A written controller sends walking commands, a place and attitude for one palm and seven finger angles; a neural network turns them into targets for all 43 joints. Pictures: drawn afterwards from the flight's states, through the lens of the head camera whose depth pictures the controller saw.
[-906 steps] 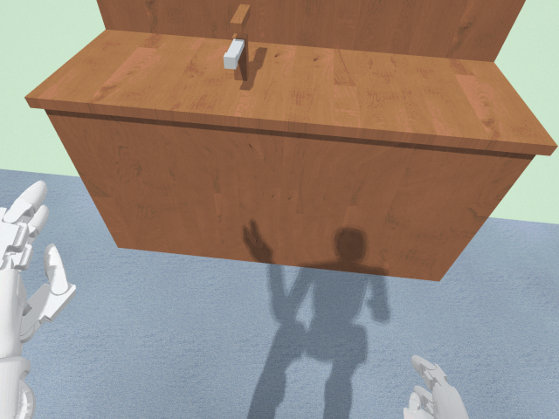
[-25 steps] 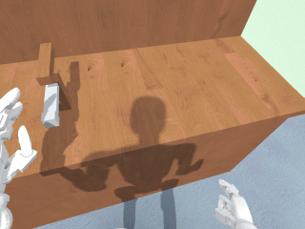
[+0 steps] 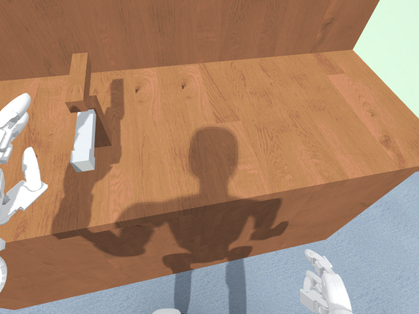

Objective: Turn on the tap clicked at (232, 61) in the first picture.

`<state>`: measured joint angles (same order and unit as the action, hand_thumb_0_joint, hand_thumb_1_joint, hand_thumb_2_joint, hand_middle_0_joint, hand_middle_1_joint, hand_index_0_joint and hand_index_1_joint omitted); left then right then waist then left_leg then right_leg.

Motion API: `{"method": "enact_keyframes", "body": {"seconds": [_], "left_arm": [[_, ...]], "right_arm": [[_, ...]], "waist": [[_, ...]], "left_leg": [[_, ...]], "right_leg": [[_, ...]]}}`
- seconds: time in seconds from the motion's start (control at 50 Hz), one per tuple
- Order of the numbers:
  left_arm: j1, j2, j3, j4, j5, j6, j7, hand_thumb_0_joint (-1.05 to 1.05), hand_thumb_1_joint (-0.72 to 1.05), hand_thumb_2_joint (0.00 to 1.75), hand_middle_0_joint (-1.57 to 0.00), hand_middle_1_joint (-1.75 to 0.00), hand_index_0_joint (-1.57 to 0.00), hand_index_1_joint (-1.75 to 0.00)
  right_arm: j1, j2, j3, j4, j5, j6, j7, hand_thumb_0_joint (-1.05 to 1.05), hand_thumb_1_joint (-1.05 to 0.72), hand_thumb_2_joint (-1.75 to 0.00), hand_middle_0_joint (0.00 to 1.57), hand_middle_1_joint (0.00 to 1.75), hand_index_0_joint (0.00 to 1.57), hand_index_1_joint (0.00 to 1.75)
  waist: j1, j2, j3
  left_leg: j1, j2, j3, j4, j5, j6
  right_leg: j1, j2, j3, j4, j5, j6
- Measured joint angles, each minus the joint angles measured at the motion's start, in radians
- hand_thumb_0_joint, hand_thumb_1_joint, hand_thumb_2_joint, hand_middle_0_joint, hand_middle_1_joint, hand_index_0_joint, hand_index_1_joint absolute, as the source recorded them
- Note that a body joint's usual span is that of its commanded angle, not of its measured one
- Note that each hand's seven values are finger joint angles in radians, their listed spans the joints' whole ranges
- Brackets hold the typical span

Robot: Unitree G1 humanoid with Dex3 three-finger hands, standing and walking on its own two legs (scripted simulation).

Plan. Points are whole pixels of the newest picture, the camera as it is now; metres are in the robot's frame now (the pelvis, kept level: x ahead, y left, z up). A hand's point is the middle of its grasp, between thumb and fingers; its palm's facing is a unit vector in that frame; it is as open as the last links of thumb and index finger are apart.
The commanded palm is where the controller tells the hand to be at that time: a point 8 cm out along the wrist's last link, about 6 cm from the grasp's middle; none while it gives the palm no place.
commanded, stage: look again from close up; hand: left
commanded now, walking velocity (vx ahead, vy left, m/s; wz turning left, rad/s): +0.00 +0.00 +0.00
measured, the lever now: (83, 160) +0.31 +0.26 +0.11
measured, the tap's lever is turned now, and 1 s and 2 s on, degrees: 0 0 0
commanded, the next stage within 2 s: turn the palm inward beside the body in 0.28 s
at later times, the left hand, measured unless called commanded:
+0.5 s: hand (3, 171) +0.23 +0.29 +0.20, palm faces +0.44 -0.81 -0.38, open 7.4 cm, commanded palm +0.16 +0.28 +0.18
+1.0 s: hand (62, 230) +0.19 +0.21 +0.16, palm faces +0.43 -0.83 -0.35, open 7.4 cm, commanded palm +0.13 +0.25 +0.18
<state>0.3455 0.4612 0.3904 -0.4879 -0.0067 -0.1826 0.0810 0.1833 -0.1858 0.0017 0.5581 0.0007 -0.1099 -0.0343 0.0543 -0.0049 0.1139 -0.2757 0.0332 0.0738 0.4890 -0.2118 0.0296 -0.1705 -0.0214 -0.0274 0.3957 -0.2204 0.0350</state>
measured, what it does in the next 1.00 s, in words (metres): shifts its weight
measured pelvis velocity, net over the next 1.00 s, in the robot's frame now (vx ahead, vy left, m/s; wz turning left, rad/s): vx -0.03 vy -0.05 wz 0.06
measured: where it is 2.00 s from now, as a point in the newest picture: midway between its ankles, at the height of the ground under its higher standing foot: outside the picture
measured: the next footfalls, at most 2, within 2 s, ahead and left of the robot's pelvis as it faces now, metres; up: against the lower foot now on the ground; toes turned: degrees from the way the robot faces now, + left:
none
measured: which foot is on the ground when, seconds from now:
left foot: down 0.00-1.00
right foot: down 0.00-1.00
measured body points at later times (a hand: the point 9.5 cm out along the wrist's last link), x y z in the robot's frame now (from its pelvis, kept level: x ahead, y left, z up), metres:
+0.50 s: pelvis -0.02 +0.00 +0.00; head -0.01 +0.02 +0.44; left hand +0.20 +0.33 +0.22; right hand +0.15 -0.22 -0.09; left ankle +0.03 +0.10 -0.74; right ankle -0.01 -0.15 -0.74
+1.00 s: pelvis -0.03 -0.05 -0.01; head -0.06 -0.07 +0.43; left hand +0.16 +0.26 +0.18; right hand +0.20 -0.23 -0.08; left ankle +0.03 +0.09 -0.74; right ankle -0.01 -0.15 -0.74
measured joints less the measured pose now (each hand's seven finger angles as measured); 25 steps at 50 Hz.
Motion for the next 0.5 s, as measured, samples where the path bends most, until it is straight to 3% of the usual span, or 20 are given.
{"method": "enact_keyframes", "body": {"seconds": [0.04, 0.1, 0.18, 0.26, 0.38, 0.4, 0.42, 0.46, 0.5], "left_arm": [[-0.165, 0.075, 0.063, 0.118, 0.001, -0.021, -0.009, 0.02, 0.89, 0.90, -0.22, -0.30, -0.22, -0.30], [-0.196, 0.040, 0.118, 0.149, -0.033, -0.004, 0.010, 0.02, 0.89, 0.90, -0.21, -0.30, -0.22, -0.30], [0.002, -0.086, 0.012, 0.027, -0.032, 0.005, -0.003, 0.02, 0.90, 0.90, -0.20, -0.30, -0.21, -0.30], [0.143, -0.097, -0.072, -0.004, -0.026, -0.007, -0.028, 0.01, 0.90, 0.90, -0.21, -0.30, -0.21, -0.30], [0.099, -0.068, -0.017, 0.043, -0.034, -0.005, -0.002, 0.02, 0.89, 0.90, -0.22, -0.30, -0.22, -0.30], [0.045, -0.032, -0.014, 0.053, -0.028, -0.008, 0.002, 0.02, 0.89, 0.90, -0.22, -0.30, -0.22, -0.30], [-0.044, 0.020, -0.008, 0.085, 0.003, -0.012, -0.009, 0.02, 0.88, 0.90, -0.22, -0.30, -0.22, -0.30], [-0.198, 0.058, 0.008, 0.154, -0.013, 0.039, -0.036, 0.02, 0.88, 0.90, -0.22, -0.30, -0.22, -0.30], [-0.243, 0.031, 0.034, 0.169, -0.063, 0.140, -0.067, 0.02, 0.89, 0.90, -0.22, -0.30, -0.22, -0.30]], "right_arm": [[-0.012, -0.004, -0.001, 0.027, -0.001, 0.003, 0.015, 0.01, -0.90, -0.90, 0.20, 0.30, 0.20, 0.30], [-0.026, -0.019, -0.004, 0.021, 0.016, 0.001, 0.056, 0.01, -0.90, -0.90, 0.20, 0.30, 0.21, 0.30], [-0.007, -0.033, -0.010, -0.024, 0.027, -0.008, 0.074, 0.01, -0.90, -0.90, 0.20, 0.30, 0.21, 0.30], [0.017, -0.024, -0.006, -0.038, 0.026, 0.004, 0.040, 0.01, -0.90, -0.90, 0.20, 0.30, 0.21, 0.30], [0.051, -0.031, -0.005, -0.013, 0.025, 0.004, 0.006, 0.01, -0.91, -0.90, 0.20, 0.30, 0.20, 0.30], [0.071, -0.038, 0.007, -0.021, 0.034, -0.003, -0.016, 0.01, -0.91, -0.90, 0.20, 0.30, 0.20, 0.30], [0.090, -0.040, 0.008, -0.014, 0.009, -0.017, -0.024, 0.01, -0.91, -0.90, 0.20, 0.30, 0.20, 0.30], [0.088, -0.045, 0.020, 0.030, -0.011, -0.024, 0.006, 0.01, -0.91, -0.90, 0.20, 0.30, 0.20, 0.30], [0.059, -0.047, 0.037, 0.070, -0.006, -0.021, 0.036, 0.02, -0.91, -0.90, 0.20, 0.30, 0.20, 0.30]], "waist": [[0.026, -0.016, 0.014], [0.007, -0.011, 0.012], [-0.052, 0.012, -0.012], [-0.080, -0.006, -0.024], [-0.050, -0.009, -0.018], [-0.034, -0.009, -0.015], [-0.009, -0.013, -0.013], [0.003, -0.015, -0.032], [0.003, -0.009, -0.062]], "left_leg": [[-0.010, 0.001, 0.005, 0.009, 0.002, -0.006], [-0.004, 0.004, 0.033, 0.012, -0.001, -0.002], [0.008, 0.007, 0.053, 0.025, -0.017, 0.005], [0.012, 0.007, 0.053, 0.031, -0.022, 0.005], [0.007, 0.011, 0.033, 0.040, -0.016, 0.005], [0.000, 0.007, 0.024, 0.046, -0.015, 0.005], [-0.003, -0.002, 0.015, 0.049, -0.012, 0.004], [-0.010, -0.018, -0.009, 0.045, 0.001, 0.000], [0.006, -0.020, -0.007, 0.026, 0.012, -0.001]], "right_leg": [[-0.029, 0.000, 0.006, 0.043, -0.013, -0.008], [-0.046, 0.000, 0.035, 0.070, -0.020, -0.002], [-0.037, 0.001, 0.055, 0.073, -0.023, 0.006], [-0.034, 0.000, 0.055, 0.083, -0.030, 0.005], [-0.019, 0.005, 0.035, 0.066, -0.018, 0.002], [-0.021, 0.002, 0.026, 0.072, -0.019, 0.004], [-0.027, -0.006, 0.017, 0.091, -0.028, -0.002], [-0.030, -0.020, -0.009, 0.106, -0.039, -0.014], [-0.019, -0.021, -0.006, 0.090, -0.029, -0.011]]}}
